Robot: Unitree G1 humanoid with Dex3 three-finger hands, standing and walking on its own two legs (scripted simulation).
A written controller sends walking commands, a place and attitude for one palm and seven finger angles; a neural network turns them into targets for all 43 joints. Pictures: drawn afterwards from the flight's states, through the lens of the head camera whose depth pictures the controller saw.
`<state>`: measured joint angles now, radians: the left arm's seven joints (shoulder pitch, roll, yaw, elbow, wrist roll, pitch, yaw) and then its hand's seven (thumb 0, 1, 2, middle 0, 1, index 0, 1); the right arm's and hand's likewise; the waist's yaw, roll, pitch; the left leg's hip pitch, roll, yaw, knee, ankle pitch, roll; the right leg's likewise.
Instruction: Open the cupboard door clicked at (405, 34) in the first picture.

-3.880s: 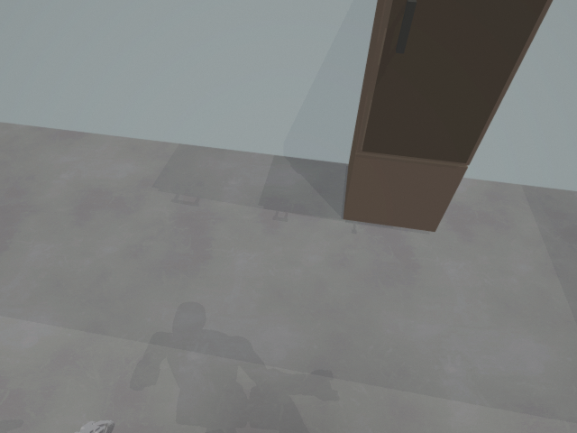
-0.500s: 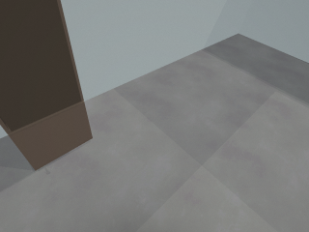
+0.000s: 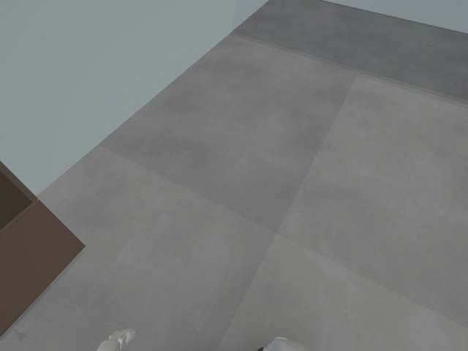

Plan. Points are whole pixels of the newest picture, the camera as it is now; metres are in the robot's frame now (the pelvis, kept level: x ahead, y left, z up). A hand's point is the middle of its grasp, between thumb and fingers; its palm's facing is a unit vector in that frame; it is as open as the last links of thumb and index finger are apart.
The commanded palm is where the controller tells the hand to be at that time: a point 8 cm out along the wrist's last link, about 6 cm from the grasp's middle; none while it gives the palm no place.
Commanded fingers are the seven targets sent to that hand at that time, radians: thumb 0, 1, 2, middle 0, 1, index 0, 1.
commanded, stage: turn to face it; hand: left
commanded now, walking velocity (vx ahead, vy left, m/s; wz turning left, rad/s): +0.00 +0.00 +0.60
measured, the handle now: out of the picture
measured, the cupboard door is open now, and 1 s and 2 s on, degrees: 0 0 0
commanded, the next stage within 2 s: take the last steps up to it in 1.74 s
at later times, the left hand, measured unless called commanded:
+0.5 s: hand out of the picture +0.06 +0.27 -0.16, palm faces +0.28 -0.94 -0.21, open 7.4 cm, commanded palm none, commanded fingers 0.00 0.90 0.90 -0.20 -0.30 -0.20 -0.30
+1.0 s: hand out of the picture +0.02 +0.19 -0.12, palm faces +0.53 -0.79 -0.29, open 7.4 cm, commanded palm none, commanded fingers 0.00 0.90 0.90 -0.20 -0.30 -0.20 -0.30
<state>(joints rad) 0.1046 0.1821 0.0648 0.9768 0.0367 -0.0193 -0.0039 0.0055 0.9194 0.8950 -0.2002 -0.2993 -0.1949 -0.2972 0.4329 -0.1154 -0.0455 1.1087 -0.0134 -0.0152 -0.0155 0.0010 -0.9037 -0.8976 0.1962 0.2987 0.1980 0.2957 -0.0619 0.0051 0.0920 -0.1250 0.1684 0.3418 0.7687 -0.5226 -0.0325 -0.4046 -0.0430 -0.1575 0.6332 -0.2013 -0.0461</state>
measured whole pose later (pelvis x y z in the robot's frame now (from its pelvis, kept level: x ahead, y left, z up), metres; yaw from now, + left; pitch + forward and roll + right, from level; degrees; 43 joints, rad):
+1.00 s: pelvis +0.05 -0.03 +0.02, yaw +34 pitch +0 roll +2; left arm 0.19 0.17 0.03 0.88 0.02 0.02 0.02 0.01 0.91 0.89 -0.21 -0.30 -0.20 -0.30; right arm 0.19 -0.29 -0.11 0.92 -0.03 0.08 0.03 0.00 -0.90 -0.90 0.19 0.30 0.20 0.30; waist -0.03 0.06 0.06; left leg -0.54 -0.02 -0.03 1.13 -0.36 -0.06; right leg -0.21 -0.06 -0.11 0.52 -0.30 -0.02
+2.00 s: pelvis +0.05 -0.02 +0.03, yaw +60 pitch -1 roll +1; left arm 0.23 0.14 0.03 0.97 0.02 -0.02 0.02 0.00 0.92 0.89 -0.21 -0.30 -0.20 -0.30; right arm 0.25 -0.23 -0.07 1.03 -0.03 0.06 0.02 0.00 -0.91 -0.90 0.19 0.30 0.20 0.30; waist -0.01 0.06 0.04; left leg -0.42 0.03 0.00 1.06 -0.36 -0.05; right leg -0.17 -0.05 -0.14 0.46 -0.28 -0.03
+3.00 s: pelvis +0.17 +0.23 +0.02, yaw +58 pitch +0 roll +0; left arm 0.16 0.15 0.04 1.04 0.02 -0.03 0.03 -0.02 0.95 0.89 -0.21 -0.30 -0.20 -0.30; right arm 0.26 -0.16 -0.04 1.07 -0.01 0.00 -0.02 0.00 -0.91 -0.90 0.19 0.30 0.19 0.29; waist -0.02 0.04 0.06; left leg -0.43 0.09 0.03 0.91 -0.37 -0.03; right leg -0.28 -0.01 -0.15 0.49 -0.20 -0.06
